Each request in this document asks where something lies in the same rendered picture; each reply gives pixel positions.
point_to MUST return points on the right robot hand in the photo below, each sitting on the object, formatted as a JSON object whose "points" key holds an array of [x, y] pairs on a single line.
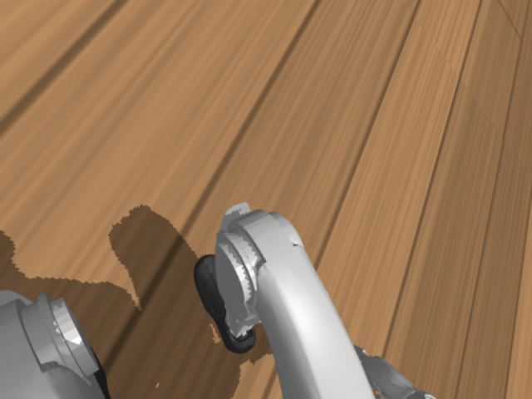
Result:
{"points": [[384, 378]]}

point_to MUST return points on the right robot foot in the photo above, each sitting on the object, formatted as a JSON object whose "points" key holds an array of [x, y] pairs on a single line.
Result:
{"points": [[206, 284]]}

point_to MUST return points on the left robot foot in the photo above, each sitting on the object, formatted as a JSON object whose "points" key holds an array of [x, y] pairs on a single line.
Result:
{"points": [[101, 379]]}

